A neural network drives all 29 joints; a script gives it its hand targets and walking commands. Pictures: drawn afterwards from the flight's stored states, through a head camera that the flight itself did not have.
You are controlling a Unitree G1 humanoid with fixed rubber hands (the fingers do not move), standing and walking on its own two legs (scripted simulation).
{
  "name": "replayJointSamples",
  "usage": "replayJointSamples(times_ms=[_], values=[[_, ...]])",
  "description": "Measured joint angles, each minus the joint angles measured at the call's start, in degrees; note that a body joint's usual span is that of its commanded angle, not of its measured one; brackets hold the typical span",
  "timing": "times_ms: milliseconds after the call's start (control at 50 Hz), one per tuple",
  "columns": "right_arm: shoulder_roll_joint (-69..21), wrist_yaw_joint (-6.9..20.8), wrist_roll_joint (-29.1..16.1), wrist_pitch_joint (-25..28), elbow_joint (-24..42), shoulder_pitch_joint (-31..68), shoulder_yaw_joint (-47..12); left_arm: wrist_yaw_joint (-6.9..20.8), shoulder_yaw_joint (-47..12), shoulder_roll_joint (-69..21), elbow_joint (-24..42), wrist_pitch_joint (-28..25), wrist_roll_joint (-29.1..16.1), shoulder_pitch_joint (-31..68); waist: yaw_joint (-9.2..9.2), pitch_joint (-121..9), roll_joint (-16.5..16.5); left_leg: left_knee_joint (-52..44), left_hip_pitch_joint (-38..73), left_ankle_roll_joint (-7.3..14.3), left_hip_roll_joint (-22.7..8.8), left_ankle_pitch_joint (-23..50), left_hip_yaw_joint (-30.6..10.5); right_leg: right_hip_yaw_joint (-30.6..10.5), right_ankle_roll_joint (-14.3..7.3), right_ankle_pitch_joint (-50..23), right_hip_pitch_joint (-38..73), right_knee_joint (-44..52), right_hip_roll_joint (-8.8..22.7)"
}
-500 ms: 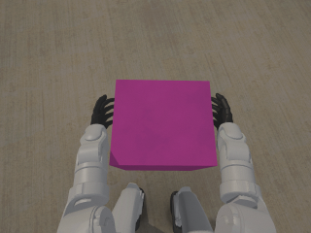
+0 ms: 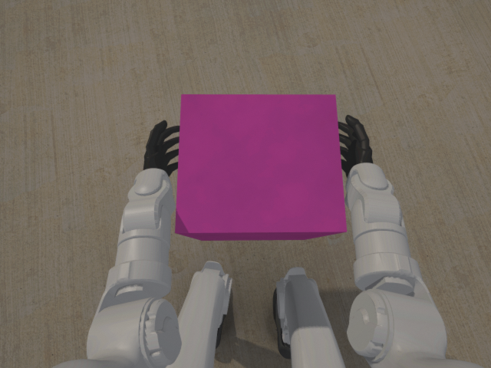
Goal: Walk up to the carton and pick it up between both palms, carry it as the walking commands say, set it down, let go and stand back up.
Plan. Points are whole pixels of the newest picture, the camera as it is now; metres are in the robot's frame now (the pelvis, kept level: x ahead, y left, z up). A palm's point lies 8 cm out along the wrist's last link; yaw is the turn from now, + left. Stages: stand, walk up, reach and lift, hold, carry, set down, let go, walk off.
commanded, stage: set down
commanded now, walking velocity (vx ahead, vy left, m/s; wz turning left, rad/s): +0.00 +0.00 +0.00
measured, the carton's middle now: (255, 182) +0.42 +0.01 -0.15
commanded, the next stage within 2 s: none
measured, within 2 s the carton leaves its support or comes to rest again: neither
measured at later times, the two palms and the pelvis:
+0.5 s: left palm (174, 173) +0.43 +0.17 -0.16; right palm (341, 167) +0.45 -0.15 -0.16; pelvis -0.02 +0.00 -0.07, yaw +0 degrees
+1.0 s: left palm (183, 175) +0.45 +0.17 -0.25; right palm (327, 168) +0.48 -0.15 -0.25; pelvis -0.04 -0.01 -0.14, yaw +1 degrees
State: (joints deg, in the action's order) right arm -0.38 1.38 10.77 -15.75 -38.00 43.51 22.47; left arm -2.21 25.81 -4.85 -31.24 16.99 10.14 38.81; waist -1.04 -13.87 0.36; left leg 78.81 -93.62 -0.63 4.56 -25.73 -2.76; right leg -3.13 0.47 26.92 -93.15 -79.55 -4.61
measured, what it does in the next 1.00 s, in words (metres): lowers itself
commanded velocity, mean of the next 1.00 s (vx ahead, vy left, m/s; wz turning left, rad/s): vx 0.00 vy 0.00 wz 0.00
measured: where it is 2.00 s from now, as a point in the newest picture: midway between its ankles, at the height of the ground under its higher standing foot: (249, 330)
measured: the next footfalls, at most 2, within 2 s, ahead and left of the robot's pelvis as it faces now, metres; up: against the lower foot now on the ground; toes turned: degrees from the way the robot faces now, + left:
none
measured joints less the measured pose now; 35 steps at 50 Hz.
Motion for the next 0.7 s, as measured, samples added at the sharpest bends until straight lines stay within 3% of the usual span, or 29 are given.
replayJointSamples(times_ms=[700], values=[[5.82, -2.30, -2.19, 0.53, -7.24, 16.09, -0.96, -2.04, 0.95, 5.12, -6.67, -0.78, -2.00, 15.56, -0.34, 5.03, 0.34, 19.15, -22.30, -1.96, 1.80, -2.58, -0.55, 0.13, 0.68, 2.40, -22.61, -19.38, -2.44]])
